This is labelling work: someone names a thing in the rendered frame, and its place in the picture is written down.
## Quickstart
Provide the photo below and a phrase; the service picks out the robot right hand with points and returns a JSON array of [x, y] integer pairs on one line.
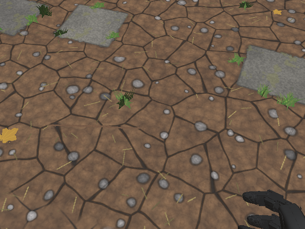
[[290, 215]]

